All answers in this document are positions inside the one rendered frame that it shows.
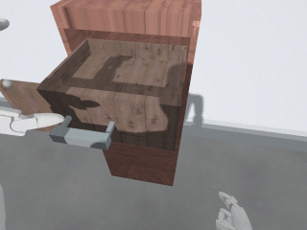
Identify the robot right hand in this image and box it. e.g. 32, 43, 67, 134
216, 192, 252, 230

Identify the robot left hand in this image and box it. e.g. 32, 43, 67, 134
0, 18, 65, 136

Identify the handle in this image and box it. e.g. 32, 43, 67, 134
49, 115, 115, 150

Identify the cabinet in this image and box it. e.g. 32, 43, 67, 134
50, 0, 201, 187

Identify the drawer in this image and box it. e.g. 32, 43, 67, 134
0, 38, 188, 151

